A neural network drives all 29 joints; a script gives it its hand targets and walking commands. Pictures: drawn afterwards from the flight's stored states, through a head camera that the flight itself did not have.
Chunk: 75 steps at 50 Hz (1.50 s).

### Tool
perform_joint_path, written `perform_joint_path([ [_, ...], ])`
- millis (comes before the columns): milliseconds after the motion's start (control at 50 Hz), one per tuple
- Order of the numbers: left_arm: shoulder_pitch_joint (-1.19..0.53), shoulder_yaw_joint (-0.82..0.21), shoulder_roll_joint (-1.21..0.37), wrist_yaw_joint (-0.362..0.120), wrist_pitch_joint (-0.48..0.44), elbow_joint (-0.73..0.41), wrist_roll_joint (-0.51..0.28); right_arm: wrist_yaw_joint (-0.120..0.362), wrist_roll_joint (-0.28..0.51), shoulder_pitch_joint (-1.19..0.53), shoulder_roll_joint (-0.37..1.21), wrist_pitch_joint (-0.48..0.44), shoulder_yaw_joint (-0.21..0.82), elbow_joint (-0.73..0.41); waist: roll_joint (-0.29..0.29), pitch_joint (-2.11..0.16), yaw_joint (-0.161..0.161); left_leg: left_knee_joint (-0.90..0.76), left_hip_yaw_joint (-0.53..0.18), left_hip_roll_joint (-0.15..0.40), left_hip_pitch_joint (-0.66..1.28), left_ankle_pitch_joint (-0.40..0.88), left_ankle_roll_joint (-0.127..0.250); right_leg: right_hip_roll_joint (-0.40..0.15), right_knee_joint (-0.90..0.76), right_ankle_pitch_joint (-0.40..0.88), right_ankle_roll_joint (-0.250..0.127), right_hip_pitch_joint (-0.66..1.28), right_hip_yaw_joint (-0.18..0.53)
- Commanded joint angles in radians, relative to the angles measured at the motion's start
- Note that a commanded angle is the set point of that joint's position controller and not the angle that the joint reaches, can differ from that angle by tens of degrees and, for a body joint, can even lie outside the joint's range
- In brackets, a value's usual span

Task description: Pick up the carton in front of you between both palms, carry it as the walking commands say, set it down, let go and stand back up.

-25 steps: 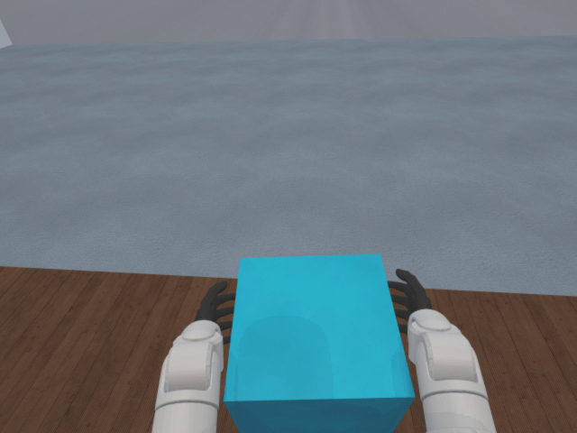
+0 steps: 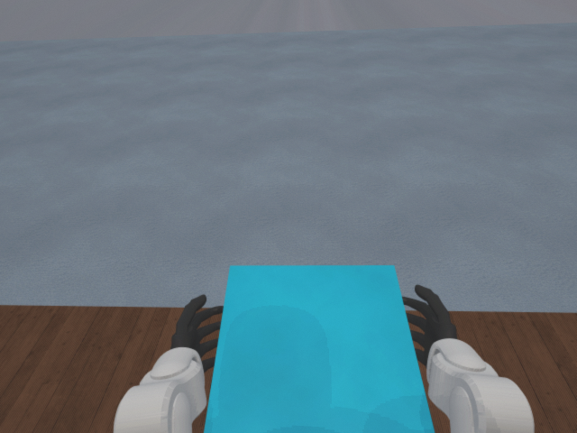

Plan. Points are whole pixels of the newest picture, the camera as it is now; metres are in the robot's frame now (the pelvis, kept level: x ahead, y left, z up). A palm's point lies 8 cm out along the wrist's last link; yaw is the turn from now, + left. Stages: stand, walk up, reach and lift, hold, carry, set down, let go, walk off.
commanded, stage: carry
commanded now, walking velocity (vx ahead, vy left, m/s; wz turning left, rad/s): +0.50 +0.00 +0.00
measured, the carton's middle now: (311, 381) +0.23 +0.00 +0.01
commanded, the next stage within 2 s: none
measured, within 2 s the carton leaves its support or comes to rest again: neither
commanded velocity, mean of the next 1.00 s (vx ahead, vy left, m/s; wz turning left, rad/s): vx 0.50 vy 0.00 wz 0.00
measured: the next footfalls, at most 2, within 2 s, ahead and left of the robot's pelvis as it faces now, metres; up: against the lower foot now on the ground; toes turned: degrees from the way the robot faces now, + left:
right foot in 0.28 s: +0.35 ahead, -0.14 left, +0.00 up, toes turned -12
left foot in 0.80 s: +0.70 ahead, +0.06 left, +0.00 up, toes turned +9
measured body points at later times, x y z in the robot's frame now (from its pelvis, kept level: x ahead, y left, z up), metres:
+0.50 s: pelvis +0.30 -0.06 +0.01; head +0.30 -0.08 +0.46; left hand +0.53 +0.11 +0.08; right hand +0.56 -0.20 +0.07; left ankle +0.27 +0.07 -0.66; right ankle +0.31 -0.13 -0.74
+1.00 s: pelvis +0.62 +0.00 -0.01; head +0.69 +0.01 +0.44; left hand +0.98 +0.14 +0.04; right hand +0.96 -0.17 +0.06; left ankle +0.66 +0.06 -0.74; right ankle +0.57 -0.15 -0.64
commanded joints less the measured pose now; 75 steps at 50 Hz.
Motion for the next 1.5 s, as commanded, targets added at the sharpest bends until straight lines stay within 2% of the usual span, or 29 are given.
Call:
perform_joint_path([
  [0, -0.434, -0.516, -0.694, -0.016, -0.051, -0.124, -0.205, -0.007, 0.189, -0.400, 0.713, 0.003, 0.495, -0.143, 0.043, -0.052, -0.018, -0.334, -0.402, 0.344, 0.277, -0.087, 0.091, -0.074, -0.047, 0.123, 0.007, -0.294, 0.024],
  [180, -0.315, -0.470, -0.620, 0.060, -0.096, -0.106, -0.152, -0.039, 0.209, -0.288, 0.617, -0.033, 0.488, -0.121, 0.181, 0.051, -0.021, -0.296, -0.122, 0.248, 0.248, 0.221, 0.022, 0.001, -0.480, 0.343, 0.012, -0.087, -0.134],
  [220, -0.311, -0.489, -0.613, 0.047, -0.097, -0.130, -0.171, -0.032, 0.209, -0.276, 0.615, -0.033, 0.500, -0.138, 0.181, 0.036, -0.014, -0.168, -0.065, 0.236, 0.246, 0.370, 0.001, 0.037, -0.522, 0.319, -0.001, 0.044, -0.187],
  [260, -0.278, -0.506, -0.606, 0.032, -0.093, -0.135, -0.178, -0.024, 0.206, -0.257, 0.599, -0.028, 0.515, -0.154, 0.102, -0.068, 0.011, 0.153, 0.024, 0.176, 0.113, 0.465, -0.047, 0.071, -0.563, 0.233, -0.010, 0.384, -0.210],
  [280, -0.258, -0.512, -0.592, 0.025, -0.089, -0.150, -0.176, -0.020, 0.206, -0.253, 0.584, -0.023, 0.525, -0.173, -0.035, -0.136, 0.031, 0.431, 0.010, 0.130, -0.076, 0.274, -0.085, -0.143, -0.665, -0.007, -0.064, 0.558, 0.126],
  [300, -0.254, -0.527, -0.592, 0.017, -0.087, -0.152, -0.184, -0.012, 0.206, -0.240, 0.590, -0.015, 0.542, -0.198, -0.301, -0.191, 0.021, 0.715, -0.043, 0.000, -0.355, -0.168, -0.123, -0.390, -0.825, -0.069, -0.195, 0.726, 0.595],
  [320, -0.244, -0.540, -0.618, 0.007, -0.086, -0.164, -0.192, -0.002, 0.211, -0.241, 0.594, -0.014, 0.552, -0.200, -0.235, -0.162, 0.016, 0.848, -0.186, 0.044, -0.427, -0.203, -0.087, -0.391, -0.857, 0.075, -0.216, 0.666, 0.610],
  [380, -0.343, -0.591, -0.696, -0.030, -0.107, -0.191, -0.196, 0.034, 0.194, -0.286, 0.686, -0.035, 0.565, -0.164, -0.023, -0.142, 0.010, 0.791, -0.239, 0.150, -0.388, -0.058, -0.040, -0.304, -0.818, 0.266, -0.143, 0.479, 0.307],
  [440, -0.404, -0.609, -0.693, -0.059, -0.132, -0.145, -0.208, 0.042, 0.149, -0.307, 0.708, -0.066, 0.553, -0.105, -0.077, -0.109, 0.009, 0.631, -0.179, 0.129, -0.330, 0.022, -0.047, -0.242, -0.869, 0.146, -0.105, 0.372, 0.139],
  [660, -0.687, -0.449, -0.545, 0.035, -0.163, 0.110, -0.153, -0.051, 0.111, -0.636, 0.558, -0.096, 0.397, 0.113, -0.105, 0.058, 0.057, 0.203, -0.075, 0.088, -0.413, 0.252, -0.023, -0.162, -0.831, 0.337, -0.150, 0.404, -0.022],
  [720, -0.795, -0.422, -0.560, 0.061, -0.174, 0.196, -0.131, -0.058, 0.109, -0.724, 0.560, -0.109, 0.354, 0.208, -0.121, 0.042, 0.035, 0.149, -0.057, 0.050, -0.302, 0.222, 0.012, -0.160, -0.727, 0.531, -0.125, 0.436, -0.054],
  [760, -0.865, -0.418, -0.579, 0.071, -0.184, 0.239, -0.124, -0.061, 0.108, -0.762, 0.569, -0.126, 0.326, 0.276, -0.084, -0.068, -0.034, 0.068, 0.006, -0.027, -0.043, 0.174, 0.016, -0.120, -0.468, 0.765, -0.073, 0.441, -0.132],
  [780, -0.899, -0.407, -0.580, 0.076, -0.189, 0.259, -0.116, -0.063, 0.111, -0.773, 0.574, -0.133, 0.311, 0.317, 0.016, -0.179, -0.069, 0.070, -0.031, -0.022, 0.192, 0.083, 0.004, -0.073, -0.216, 0.652, -0.046, 0.345, -0.141],
  [800, -0.906, -0.397, -0.603, 0.080, -0.193, 0.270, -0.116, -0.065, 0.115, -0.817, 0.562, -0.142, 0.305, 0.320, 0.223, -0.318, -0.058, 0.014, -0.503, 0.270, 0.437, -0.089, 0.091, 0.016, 0.113, 0.357, 0.001, 0.079, -0.113],
  [820, -0.935, -0.383, -0.622, 0.082, -0.203, 0.289, -0.122, -0.066, 0.119, -0.845, 0.587, -0.153, 0.316, 0.337, 0.383, -0.359, -0.074, -0.138, -0.843, 0.376, 0.581, -0.055, 0.184, 0.158, 0.317, -0.072, 0.005, -0.186, -0.004],
  [840, -0.996, -0.378, -0.660, 0.084, -0.214, 0.304, -0.129, -0.060, 0.138, -0.877, 0.627, -0.161, 0.323, 0.340, 0.311, -0.335, -0.075, -0.110, -0.773, 0.367, 0.573, 0.071, 0.186, 0.101, 0.435, -0.056, -0.026, -0.268, 0.087],
  [880, -1.057, -0.380, -0.730, 0.072, -0.241, 0.305, -0.134, -0.040, 0.167, -0.953, 0.718, -0.190, 0.366, 0.321, 0.109, -0.294, -0.074, -0.039, -0.582, 0.316, 0.467, 0.314, 0.148, 0.028, 0.375, 0.012, -0.050, -0.306, 0.111],
  [900, -1.070, -0.380, -0.756, 0.065, -0.254, 0.319, -0.130, -0.029, 0.179, -0.997, 0.754, -0.204, 0.392, 0.306, 0.090, -0.286, -0.065, -0.036, -0.515, 0.299, 0.420, 0.346, 0.137, 0.007, 0.307, 0.039, -0.051, -0.297, 0.113],
  [1040, -1.007, -0.412, -0.777, 0.043, -0.304, 0.316, -0.104, 0.005, 0.190, -0.969, 0.784, -0.249, 0.439, 0.292, 0.122, -0.258, -0.057, -0.061, -0.294, 0.233, 0.399, 0.518, 0.136, 0.016, -0.118, 0.162, -0.013, -0.264, 0.034],
  [1140, -0.969, -0.446, -0.723, 0.032, -0.289, 0.231, -0.138, -0.006, 0.173, -0.873, 0.728, -0.230, 0.444, 0.245, 0.158, -0.233, -0.068, 0.014, -0.207, 0.198, 0.466, 0.622, 0.112, 0.040, -0.317, 0.392, -0.032, -0.206, -0.022],
  [1200, -0.916, -0.430, -0.666, 0.030, -0.260, 0.227, -0.138, -0.028, 0.143, -0.819, 0.668, -0.202, 0.433, 0.245, 0.110, -0.133, -0.113, 0.070, -0.238, 0.173, 0.593, 0.502, 0.090, 0.022, -0.525, 0.557, -0.042, -0.327, 0.005],
  [1260, -0.851, -0.376, -0.602, 0.036, -0.226, 0.261, -0.112, -0.049, 0.121, -0.786, 0.643, -0.168, 0.426, 0.269, 0.067, -0.072, -0.057, 0.154, -0.210, 0.168, 0.449, 0.468, 0.049, 0.012, -0.673, 0.674, -0.061, -0.083, -0.018],
  [1280, -0.832, -0.362, -0.595, 0.041, -0.225, 0.282, -0.104, -0.049, 0.128, -0.830, 0.652, -0.161, 0.436, 0.250, 0.014, -0.082, -0.049, 0.241, -0.188, 0.117, 0.438, 0.582, 0.030, 0.100, -0.710, 0.591, -0.049, 0.000, -0.080],
  [1300, -0.888, -0.361, -0.614, 0.042, -0.227, 0.272, -0.100, -0.047, 0.142, -0.883, 0.662, -0.158, 0.444, 0.230, -0.045, -0.109, -0.020, 0.428, -0.142, 0.084, 0.308, 0.608, 0.003, 0.114, -0.772, 0.615, -0.048, 0.236, -0.103],
  [1320, -0.851, -0.356, -0.635, 0.043, -0.236, 0.274, -0.101, -0.035, 0.167, -0.938, 0.686, -0.158, 0.468, 0.196, -0.161, -0.207, 0.055, 0.706, -0.107, 0.021, -0.060, 0.505, -0.050, 0.023, -0.642, 0.892, -0.094, 0.674, 0.039],
  [1340, -0.867, -0.365, -0.646, 0.042, -0.236, 0.269, -0.103, -0.027, 0.181, -0.950, 0.713, -0.157, 0.472, 0.188, -0.313, -0.249, 0.102, 0.894, -0.146, -0.061, -0.351, -0.211, -0.073, -0.121, -0.565, 1.252, -0.176, 0.881, 0.215],
  [1380, -0.871, -0.414, -0.680, 0.033, -0.240, 0.247, -0.131, -0.027, 0.177, -0.962, 0.732, -0.164, 0.457, 0.198, -0.195, -0.255, 0.145, 0.960, -0.250, -0.036, -0.566, -0.340, -0.046, -0.197, -0.565, 1.142, -0.210, 0.917, 0.335],
  [1420, -0.986, -0.478, -0.726, 0.022, -0.255, 0.177, -0.193, -0.027, 0.149, -0.921, 0.734, -0.177, 0.394, 0.240, -0.015, -0.195, 0.115, 0.759, -0.238, 0.020, -0.585, -0.268, -0.019, -0.177, -0.610, 0.923, -0.179, 0.792, 0.333],
  [1480, -1.070, -0.545, -0.748, 0.013, -0.269, 0.122, -0.254, -0.029, 0.111, -0.874, 0.705, -0.194, 0.346, 0.258, -0.009, -0.224, 0.094, 0.602, -0.197, 0.031, -0.499, 0.004, -0.018, -0.144, -0.633, 0.774, -0.186, 0.671, 0.263],
])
